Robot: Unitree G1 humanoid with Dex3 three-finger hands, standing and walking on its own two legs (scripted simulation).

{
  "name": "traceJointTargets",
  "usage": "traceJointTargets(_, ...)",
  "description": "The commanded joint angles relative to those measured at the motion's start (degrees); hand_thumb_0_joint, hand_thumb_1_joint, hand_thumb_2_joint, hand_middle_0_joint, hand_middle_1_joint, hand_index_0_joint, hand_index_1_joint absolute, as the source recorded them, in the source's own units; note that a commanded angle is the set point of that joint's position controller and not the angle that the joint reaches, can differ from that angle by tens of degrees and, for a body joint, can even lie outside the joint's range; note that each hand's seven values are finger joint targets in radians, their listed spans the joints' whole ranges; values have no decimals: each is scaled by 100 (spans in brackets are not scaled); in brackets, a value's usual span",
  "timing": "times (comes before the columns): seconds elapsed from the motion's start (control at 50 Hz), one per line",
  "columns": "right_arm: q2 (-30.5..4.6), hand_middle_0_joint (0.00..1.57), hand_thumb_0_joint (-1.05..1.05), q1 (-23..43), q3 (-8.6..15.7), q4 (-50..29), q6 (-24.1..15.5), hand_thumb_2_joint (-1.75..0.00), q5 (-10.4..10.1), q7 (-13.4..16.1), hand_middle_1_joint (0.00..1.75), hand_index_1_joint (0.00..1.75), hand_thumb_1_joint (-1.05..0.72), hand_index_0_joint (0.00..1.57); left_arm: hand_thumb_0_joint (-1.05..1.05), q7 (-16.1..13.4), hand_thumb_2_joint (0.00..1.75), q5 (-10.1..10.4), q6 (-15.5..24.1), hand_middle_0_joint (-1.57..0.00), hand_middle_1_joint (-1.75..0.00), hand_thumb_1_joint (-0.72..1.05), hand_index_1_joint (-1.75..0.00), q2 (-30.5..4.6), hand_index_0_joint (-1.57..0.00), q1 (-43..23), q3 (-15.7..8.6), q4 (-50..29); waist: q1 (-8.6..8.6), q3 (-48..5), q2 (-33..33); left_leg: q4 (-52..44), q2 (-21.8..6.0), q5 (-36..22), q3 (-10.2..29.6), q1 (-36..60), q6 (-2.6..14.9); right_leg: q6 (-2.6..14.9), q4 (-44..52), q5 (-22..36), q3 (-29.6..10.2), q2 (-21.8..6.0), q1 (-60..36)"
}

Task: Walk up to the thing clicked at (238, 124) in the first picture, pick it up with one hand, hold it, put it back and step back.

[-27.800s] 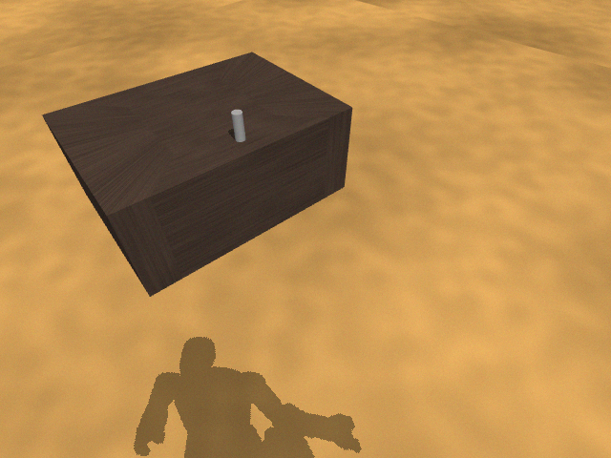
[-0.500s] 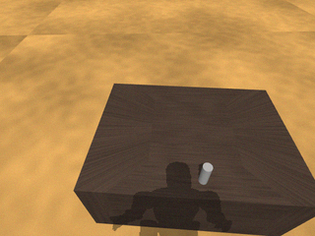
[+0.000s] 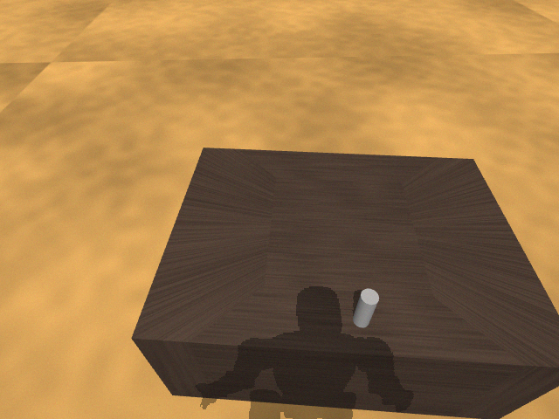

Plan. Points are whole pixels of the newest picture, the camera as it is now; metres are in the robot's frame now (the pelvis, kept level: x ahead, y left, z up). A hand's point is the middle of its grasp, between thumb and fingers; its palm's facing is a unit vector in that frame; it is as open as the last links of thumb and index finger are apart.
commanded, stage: stand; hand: right
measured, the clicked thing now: (365, 308) +0.45 -0.20 -0.27
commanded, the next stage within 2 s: step back in 0.14 s
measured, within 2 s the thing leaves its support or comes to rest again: neither
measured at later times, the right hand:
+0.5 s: hand out of the picture +0.00 -0.25 -0.17, palm faces -0.03 +0.89 -0.45, open 7.3 cm
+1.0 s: hand out of the picture -0.06 -0.23 -0.17, palm faces +0.03 +0.93 -0.38, open 7.3 cm
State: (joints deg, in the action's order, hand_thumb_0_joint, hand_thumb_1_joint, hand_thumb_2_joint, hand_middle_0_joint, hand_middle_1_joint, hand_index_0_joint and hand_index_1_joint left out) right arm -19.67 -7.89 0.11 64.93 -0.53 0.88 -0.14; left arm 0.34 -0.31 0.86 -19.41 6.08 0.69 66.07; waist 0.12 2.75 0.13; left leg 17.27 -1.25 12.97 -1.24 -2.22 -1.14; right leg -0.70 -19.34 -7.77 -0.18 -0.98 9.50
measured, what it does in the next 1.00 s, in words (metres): walks backwards: right foot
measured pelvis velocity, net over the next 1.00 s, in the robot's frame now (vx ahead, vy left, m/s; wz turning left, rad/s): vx -0.15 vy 0.04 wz -0.07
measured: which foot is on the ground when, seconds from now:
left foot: down 0.00-0.88, up 0.90-1.00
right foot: down 0.00-0.48, up 0.50-0.82, down 0.84-1.00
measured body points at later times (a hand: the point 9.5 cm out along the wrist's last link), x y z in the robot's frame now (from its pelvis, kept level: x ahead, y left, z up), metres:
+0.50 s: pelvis -0.07 +0.04 -0.03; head +0.00 +0.06 +0.41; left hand +0.09 +0.35 -0.16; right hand +0.00 -0.30 -0.14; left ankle -0.10 +0.15 -0.75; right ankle +0.03 -0.12 -0.74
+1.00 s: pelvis -0.15 +0.04 -0.02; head -0.08 +0.02 +0.43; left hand -0.01 +0.33 -0.13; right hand -0.06 -0.28 -0.15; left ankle -0.16 +0.18 -0.68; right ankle -0.14 -0.08 -0.75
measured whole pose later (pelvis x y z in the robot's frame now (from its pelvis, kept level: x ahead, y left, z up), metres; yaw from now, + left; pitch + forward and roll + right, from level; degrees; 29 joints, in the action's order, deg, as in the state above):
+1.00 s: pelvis -0.15 +0.04 -0.02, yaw -4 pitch -2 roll +1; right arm -22.4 -7.0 2.3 50.3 2.5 -0.3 1.4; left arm 0.0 -1.1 -2.4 -19.4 7.0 -3.1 47.3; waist 0.8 10.5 -0.5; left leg 62.5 5.3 30.5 6.3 -25.5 -0.2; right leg 1.0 -35.0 -16.9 -4.5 0.9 16.5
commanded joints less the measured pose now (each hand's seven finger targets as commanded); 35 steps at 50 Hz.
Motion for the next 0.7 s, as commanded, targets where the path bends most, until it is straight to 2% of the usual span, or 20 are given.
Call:
traceJointTargets(0.0,-1183,20,0,110,218,-275,-112,-90,-5,94,30,30,-90,20,0,-86,90,-7,89,-20,-30,90,-30,-1216,-20,-236,-240,-297,-12,-327,-19,-369,-664,-626,433,-384,161,208,182,728,-558,-635,-392)
traceJointTargets(0.1,-1202,20,0,140,232,-296,-113,-90,-26,82,30,30,-90,20,0,-83,90,-13,96,-20,-30,90,-30,-1220,-20,-194,-232,-296,-16,-413,25,-352,-672,-656,429,-287,164,217,167,773,-547,-636,-413)
traceJointTargets(0.12,-1563,20,0,360,398,-402,-10,-90,-24,72,30,30,-90,20,0,-97,90,64,24,-20,-30,90,-30,-1596,-20,-253,-526,-573,39,286,19,206,-576,-1405,520,-739,321,182,-247,1658,-624,-537,138)
traceJointTargets(0.2,-1406,20,0,109,456,-685,98,-90,-96,73,30,30,-90,20,0,-138,90,56,-47,-20,-30,90,-30,-1571,-20,-155,-599,-969,-62,-674,195,1151,-415,-1495,274,-651,409,583,-561,2049,-775,-720,-83)
traceJointTargets(0.24,-1343,20,0,86,478,-806,155,-90,-99,68,30,30,-90,20,0,-144,90,17,-74,-20,-30,90,-30,-1692,-20,-135,-640,-1133,-41,-964,489,1898,-116,-910,143,-690,371,947,-422,2156,-1238,-1151,22)
traceJointTargets(0.26,-1241,20,0,22,474,-845,201,-90,-105,64,30,30,-90,20,0,-153,90,4,-98,-20,-30,90,-30,-1801,-20,-203,-683,-1203,-16,-901,751,2438,181,-195,41,-927,300,1209,-265,2101,-1504,-1437,110)
traceJointTargets(0.28,-1232,20,0,-93,506,-900,264,-90,-74,47,30,30,-90,20,0,-170,90,-55,-112,-20,-30,90,-30,-1889,-20,-337,-699,-1352,-40,-840,1140,3110,394,1276,43,-1091,315,1489,-93,1964,-1853,-1812,336)
traceJointTargets(0.3,-1242,20,0,-228,538,-933,318,-90,-46,21,30,30,-90,20,0,-178,90,-134,-119,-20,-30,90,-30,-1899,-20,-411,-711,-1468,-44,-804,1218,3711,369,2029,302,-1155,356,1675,-109,1708,-1919,-1961,608)
traceJointTargets(0.32,-1241,20,0,-378,559,-963,346,-90,-54,-7,30,30,-90,20,0,-191,90,-170,-130,-20,-30,90,-30,-1868,-20,-625,-712,-1580,-153,-791,1187,3929,254,2066,568,-1113,407,1671,-252,1520,-1682,-1894,889)
traceJointTargets(0.38,-1341,20,0,-784,625,-989,296,-90,-68,-7,30,30,-90,20,0,-222,90,-219,-191,-20,-30,90,-30,-1692,-20,-1029,-644,-1857,-346,-889,1018,2940,177,1345,402,-869,408,1224,-858,1336,-1236,-1425,1131)
traceJointTargets(0.4,-1320,20,0,-948,632,-978,262,-90,-2,1,30,30,-90,20,0,-216,90,-194,-235,-20,-30,90,-30,-1672,-20,-1088,-627,-1935,-451,-815,908,2039,181,796,226,-848,362,1001,-1138,966,-1108,-1219,1110)
traceJointTargets(0.42,-1341,20,0,-912,648,-956,224,-90,88,11,30,30,-90,20,0,-191,90,-145,-304,-20,-30,90,-30,-1547,-20,-947,-593,-1953,-402,-602,409,1119,126,237,265,-833,331,788,-1611,295,-961,-840,1248)
traceJointTargets(0.44,-1666,20,0,-758,721,-1074,188,-90,223,26,30,30,-90,20,0,-176,90,-79,-347,-20,-30,90,-30,-1319,-20,-705,-566,-2020,-267,-408,-742,281,-727,-668,1663,-913,506,472,-2517,-755,-717,-93,1670)
traceJointTargets(0.46,-2063,20,0,-395,796,-1233,132,-90,280,36,30,30,-90,20,0,-195,90,-72,-374,-20,-30,90,-30,-1178,-20,-512,-574,-1987,-29,-269,-1202,55,-1573,-1742,2688,-887,812,221,-3472,-2505,-619,692,2223)
traceJointTargets(0.48,-2411,20,0,-232,837,-1425,103,-90,201,50,30,30,-90,20,0,-264,90,-142,-377,-20,-30,90,-30,-1301,-20,-509,-631,-2005,-216,-356,-1231,161,-2107,-2620,3057,-1250,1395,128,-4247,-2996,-1166,834,2091)
traceJointTargets(0.5,-2293,20,0,-167,830,-1443,72,-90,170,97,30,30,-90,20,0,-296,90,-177,-385,-20,-30,90,-30,-1418,-20,-700,-666,-1917,-305,-317,-936,177,-2067,-2663,3019,-1379,1488,126,-4835,-2847,-1375,845,2024)
traceJointTargets(0.54,-1864,20,0,419,705,-1542,23,-90,194,187,30,30,-90,20,0,-286,90,-45,-394,-20,-30,90,-30,-1401,-20,-224,-684,-1760,159,-276,-719,662,-1337,-2963,1815,-811,1198,125,-5358,-2103,-1485,858,2376)
traceJointTargets(0.56,-1762,20,0,441,669,-1624,10,-90,164,213,30,30,-90,20,0,-264,90,-25,-380,-20,-30,90,-30,-1402,-20,8,-702,-1761,253,-327,-883,894,-1264,-3171,1605,-522,1261,93,-5377,-1957,-1357,783,2428)
traceJointTargets(0.62,-1573,20,0,-85,673,-1628,24,-90,95,256,30,30,-90,20,0,-218,90,-84,-311,-20,-30,90,-30,-1320,-20,-130,-730,-1987,-39,-516,-732,1228,-1261,-3783,1517,364,1388,-107,-4705,-2030,-1067,688,2428)
traceJointTargets(0.68,-1650,20,0,-479,692,-1642,40,-90,49,283,30,30,-90,20,0,-178,90,-91,-269,-20,-30,90,-30,-1273,-20,-428,-743,-2264,-316,-537,-646,1381,-1374,-3862,1558,720,1466,-126,-3540,-2124,-850,494,2240)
